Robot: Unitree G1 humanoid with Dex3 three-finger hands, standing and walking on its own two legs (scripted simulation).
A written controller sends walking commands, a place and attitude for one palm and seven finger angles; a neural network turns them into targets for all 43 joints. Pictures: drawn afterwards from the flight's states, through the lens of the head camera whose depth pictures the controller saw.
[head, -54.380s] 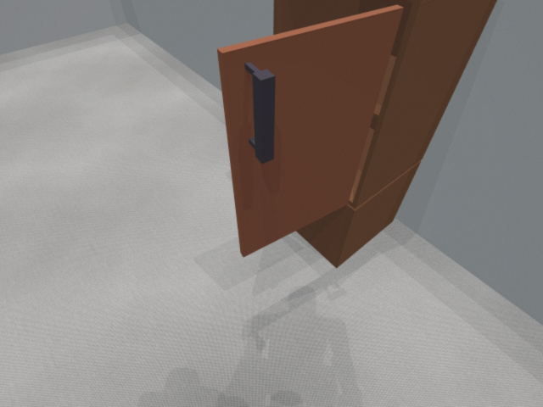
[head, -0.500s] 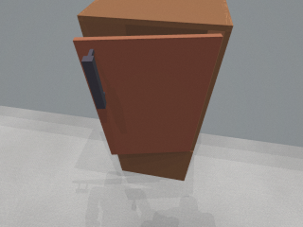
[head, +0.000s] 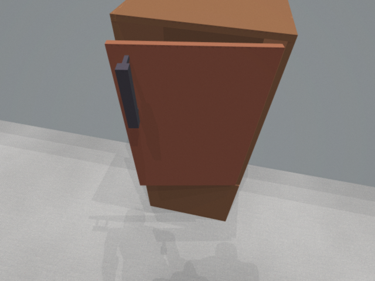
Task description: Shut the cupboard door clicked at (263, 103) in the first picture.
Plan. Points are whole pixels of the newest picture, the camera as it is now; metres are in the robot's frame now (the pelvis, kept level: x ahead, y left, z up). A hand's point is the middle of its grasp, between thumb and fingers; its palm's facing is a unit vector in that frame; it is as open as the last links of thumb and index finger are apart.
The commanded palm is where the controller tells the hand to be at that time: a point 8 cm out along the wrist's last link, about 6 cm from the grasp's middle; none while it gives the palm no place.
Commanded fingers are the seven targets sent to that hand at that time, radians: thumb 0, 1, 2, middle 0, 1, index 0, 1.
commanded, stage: look again from close up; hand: left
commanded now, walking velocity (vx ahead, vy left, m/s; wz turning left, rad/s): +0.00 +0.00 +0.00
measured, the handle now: (130, 93) +0.50 +0.17 +0.14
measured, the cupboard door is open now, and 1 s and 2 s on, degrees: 13 13 13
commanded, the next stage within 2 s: raise the hand and make a fist in 0.46 s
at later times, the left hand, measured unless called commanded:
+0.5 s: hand out of the picture +0.04 +0.21 -0.18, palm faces -0.01 -0.97 -0.25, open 7.4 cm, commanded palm none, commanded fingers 0.00 0.90 0.90 -0.20 -0.30 -0.20 -0.30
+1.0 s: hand out of the picture +0.13 +0.21 -0.05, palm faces +0.19 -0.98 -0.02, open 6.1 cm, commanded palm +0.14 +0.25 -0.01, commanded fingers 0.00 0.90 0.90 -0.60 -0.74 -0.60 -0.74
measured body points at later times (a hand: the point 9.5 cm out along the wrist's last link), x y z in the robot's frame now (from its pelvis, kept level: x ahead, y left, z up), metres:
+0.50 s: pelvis +0.02 +0.01 -0.01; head +0.03 +0.02 +0.44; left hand +0.04 +0.26 -0.16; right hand +0.06 -0.23 -0.15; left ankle +0.06 +0.12 -0.74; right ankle -0.03 -0.13 -0.74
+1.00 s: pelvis -0.01 -0.02 -0.08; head +0.02 -0.01 +0.37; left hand +0.12 +0.26 -0.05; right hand +0.21 -0.26 -0.12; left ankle +0.06 +0.12 -0.74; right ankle -0.03 -0.13 -0.74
